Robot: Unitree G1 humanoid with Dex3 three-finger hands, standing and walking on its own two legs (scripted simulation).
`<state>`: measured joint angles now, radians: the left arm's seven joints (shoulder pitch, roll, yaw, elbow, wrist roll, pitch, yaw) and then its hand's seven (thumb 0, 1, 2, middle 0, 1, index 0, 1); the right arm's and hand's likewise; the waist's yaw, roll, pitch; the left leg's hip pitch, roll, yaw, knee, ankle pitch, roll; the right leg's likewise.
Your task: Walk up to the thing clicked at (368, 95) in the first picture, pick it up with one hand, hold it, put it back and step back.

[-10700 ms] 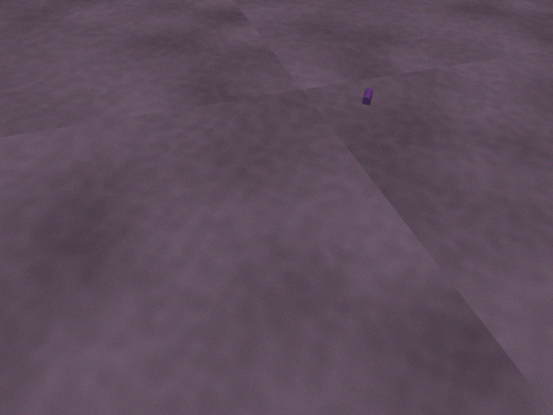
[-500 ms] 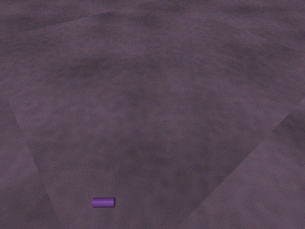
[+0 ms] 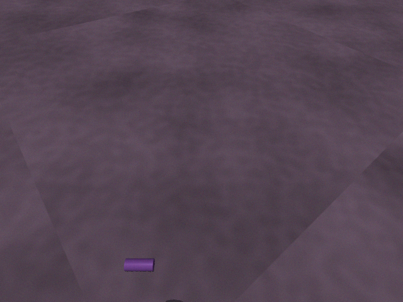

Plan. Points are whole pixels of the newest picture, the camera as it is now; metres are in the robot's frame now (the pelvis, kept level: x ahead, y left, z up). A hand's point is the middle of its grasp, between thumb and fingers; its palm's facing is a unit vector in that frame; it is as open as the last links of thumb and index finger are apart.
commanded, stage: walk up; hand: left
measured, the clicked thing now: (139, 264) +0.43 +0.26 -0.75
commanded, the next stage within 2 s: stand in 0.76 s
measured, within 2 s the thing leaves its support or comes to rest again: neither
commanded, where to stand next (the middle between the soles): +0.04 +0.02 m, yaw +1 degrees
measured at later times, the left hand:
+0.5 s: hand out of the picture +0.07 +0.26 -0.15, palm faces +0.03 -0.93 -0.37, open 7.4 cm
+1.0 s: hand out of the picture +0.05 +0.25 -0.16, palm faces -0.01 -0.94 -0.34, open 7.4 cm
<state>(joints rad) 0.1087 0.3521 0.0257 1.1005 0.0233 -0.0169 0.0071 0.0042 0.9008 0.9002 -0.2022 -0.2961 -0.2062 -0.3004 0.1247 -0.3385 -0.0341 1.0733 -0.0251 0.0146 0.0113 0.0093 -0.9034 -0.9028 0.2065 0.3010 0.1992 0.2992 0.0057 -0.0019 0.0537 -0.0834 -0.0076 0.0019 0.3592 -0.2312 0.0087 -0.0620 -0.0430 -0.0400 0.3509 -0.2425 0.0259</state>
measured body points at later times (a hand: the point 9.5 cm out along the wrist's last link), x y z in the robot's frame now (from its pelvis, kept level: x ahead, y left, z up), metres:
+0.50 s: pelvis +0.00 +0.00 +0.00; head +0.00 +0.00 +0.45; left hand +0.07 +0.31 -0.13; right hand +0.08 -0.30 -0.13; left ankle -0.02 +0.11 -0.75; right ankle -0.03 -0.13 -0.75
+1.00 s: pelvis -0.02 +0.00 +0.00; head +0.00 +0.00 +0.45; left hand +0.05 +0.30 -0.13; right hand +0.08 -0.30 -0.13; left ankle -0.02 +0.11 -0.75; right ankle -0.03 -0.13 -0.75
